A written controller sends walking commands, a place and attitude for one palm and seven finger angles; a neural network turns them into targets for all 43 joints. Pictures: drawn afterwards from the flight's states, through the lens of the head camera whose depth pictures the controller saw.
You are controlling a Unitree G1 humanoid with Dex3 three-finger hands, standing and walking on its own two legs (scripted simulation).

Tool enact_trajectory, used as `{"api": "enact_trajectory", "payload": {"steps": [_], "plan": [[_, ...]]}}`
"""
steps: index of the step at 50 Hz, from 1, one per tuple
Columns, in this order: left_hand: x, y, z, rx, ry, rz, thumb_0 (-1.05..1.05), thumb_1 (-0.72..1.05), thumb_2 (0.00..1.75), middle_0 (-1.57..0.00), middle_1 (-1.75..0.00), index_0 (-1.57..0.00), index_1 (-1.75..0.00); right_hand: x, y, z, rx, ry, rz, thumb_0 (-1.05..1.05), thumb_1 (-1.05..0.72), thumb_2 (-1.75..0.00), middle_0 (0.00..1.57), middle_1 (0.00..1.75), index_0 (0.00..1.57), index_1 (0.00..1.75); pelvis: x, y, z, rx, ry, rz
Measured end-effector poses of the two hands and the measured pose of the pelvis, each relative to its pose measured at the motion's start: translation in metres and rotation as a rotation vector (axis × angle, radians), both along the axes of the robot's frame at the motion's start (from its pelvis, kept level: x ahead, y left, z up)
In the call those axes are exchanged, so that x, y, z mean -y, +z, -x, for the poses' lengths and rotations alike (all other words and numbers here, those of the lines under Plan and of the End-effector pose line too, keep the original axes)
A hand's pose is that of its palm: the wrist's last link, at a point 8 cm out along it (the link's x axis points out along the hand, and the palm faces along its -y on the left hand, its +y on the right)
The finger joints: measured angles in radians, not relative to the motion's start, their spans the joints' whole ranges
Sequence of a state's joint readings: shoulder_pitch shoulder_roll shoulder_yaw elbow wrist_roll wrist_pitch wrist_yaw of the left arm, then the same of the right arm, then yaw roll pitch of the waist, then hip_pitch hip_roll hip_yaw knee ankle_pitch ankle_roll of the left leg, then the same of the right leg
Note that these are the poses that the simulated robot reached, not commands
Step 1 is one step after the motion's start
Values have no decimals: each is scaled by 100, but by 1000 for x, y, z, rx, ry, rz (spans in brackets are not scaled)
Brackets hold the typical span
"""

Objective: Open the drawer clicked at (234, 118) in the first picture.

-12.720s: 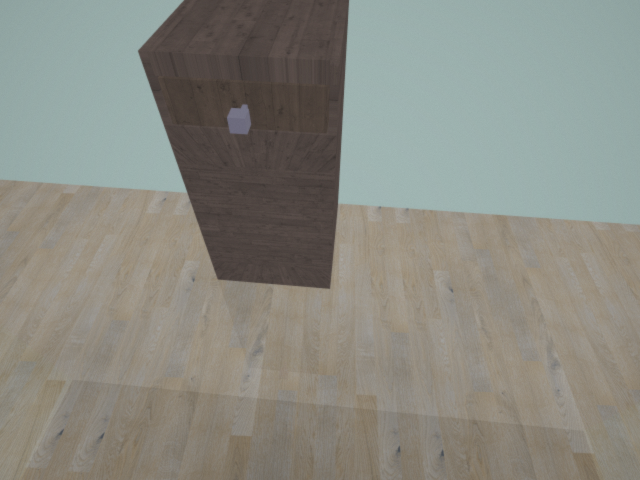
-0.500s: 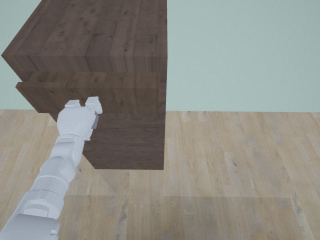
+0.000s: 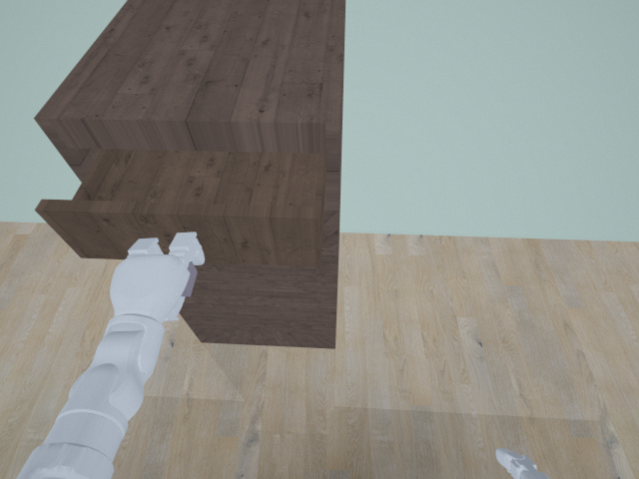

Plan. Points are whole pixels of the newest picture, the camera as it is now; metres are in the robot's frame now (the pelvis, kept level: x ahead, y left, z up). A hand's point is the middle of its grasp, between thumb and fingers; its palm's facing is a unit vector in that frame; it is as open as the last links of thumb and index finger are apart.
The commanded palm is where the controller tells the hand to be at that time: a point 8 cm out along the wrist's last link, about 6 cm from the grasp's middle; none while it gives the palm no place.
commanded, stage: pull the drawer open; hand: left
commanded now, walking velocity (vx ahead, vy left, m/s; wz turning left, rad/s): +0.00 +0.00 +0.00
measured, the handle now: (179, 263) +0.40 +0.21 +0.01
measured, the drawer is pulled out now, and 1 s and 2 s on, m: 0.12 0.24 0.30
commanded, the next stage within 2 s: open the thumb to release the handle in 1.64 s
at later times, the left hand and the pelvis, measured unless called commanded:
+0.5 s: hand (154, 349) +0.28 +0.22 -0.01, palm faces -0.02 -0.07 -1.00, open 7.7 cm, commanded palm +0.24 +0.23 +0.05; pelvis -0.01 +0.00 +0.00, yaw +0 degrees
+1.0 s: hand (142, 390) +0.23 +0.22 -0.01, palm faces -0.01 -0.07 -1.00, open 7.6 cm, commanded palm +0.19 +0.24 +0.05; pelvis -0.02 -0.01 -0.01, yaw +0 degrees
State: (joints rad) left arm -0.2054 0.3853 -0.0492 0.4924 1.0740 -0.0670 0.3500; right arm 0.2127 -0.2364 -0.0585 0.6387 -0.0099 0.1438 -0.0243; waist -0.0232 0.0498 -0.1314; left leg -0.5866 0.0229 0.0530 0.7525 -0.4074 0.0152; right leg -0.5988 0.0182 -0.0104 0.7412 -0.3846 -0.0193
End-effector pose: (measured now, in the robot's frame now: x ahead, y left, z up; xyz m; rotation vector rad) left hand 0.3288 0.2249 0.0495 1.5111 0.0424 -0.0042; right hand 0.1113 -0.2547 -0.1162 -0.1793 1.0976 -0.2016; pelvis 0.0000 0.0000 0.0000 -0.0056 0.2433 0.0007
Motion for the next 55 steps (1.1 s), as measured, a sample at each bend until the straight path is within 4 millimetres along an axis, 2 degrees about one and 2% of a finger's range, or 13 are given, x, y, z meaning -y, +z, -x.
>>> {"api": "enact_trajectory", "payload": {"steps": [9, 26, 38, 48, 55], "plan": [[0, 0, 29, 4, 12, 1, 3, 46, 71, -42, -135, -29, -134, -1, 0, -4, 38, 18, -9, 1, -91, -90, 20, 29, 20, 30, 1, 0, 3, 20, 0, -4], [-2, 0, 74, 9, 22, 15, 5, 46, 70, -42, -135, -30, -133, -10, 12, -36, 159, 79, -15, 1, -91, -90, 20, 29, 20, 30, 4, -1, 10, 53, 0, -8], [-2, -1, 109, 18, 30, 15, 5, 46, 71, -42, -135, -31, -132, -16, 12, -49, 195, 124, -20, 1, -91, -90, 20, 29, 20, 30, 4, -5, 14, 64, 5, -10], [-2, -1, 119, 22, 36, 12, 5, 46, 71, -42, -135, -31, -132, -22, 10, -52, 200, 141, -32, 1, -91, -90, 20, 29, 20, 30, 7, -6, 17, 71, 7, -12], [-2, 0, 128, 9, 43, 24, 7, 48, 68, -42, -135, -30, -132, -19, 14, -52, 214, 130, -31, 1, -91, -90, 20, 29, 20, 30, 8, -6, 15, 70, -4, -13]]}}
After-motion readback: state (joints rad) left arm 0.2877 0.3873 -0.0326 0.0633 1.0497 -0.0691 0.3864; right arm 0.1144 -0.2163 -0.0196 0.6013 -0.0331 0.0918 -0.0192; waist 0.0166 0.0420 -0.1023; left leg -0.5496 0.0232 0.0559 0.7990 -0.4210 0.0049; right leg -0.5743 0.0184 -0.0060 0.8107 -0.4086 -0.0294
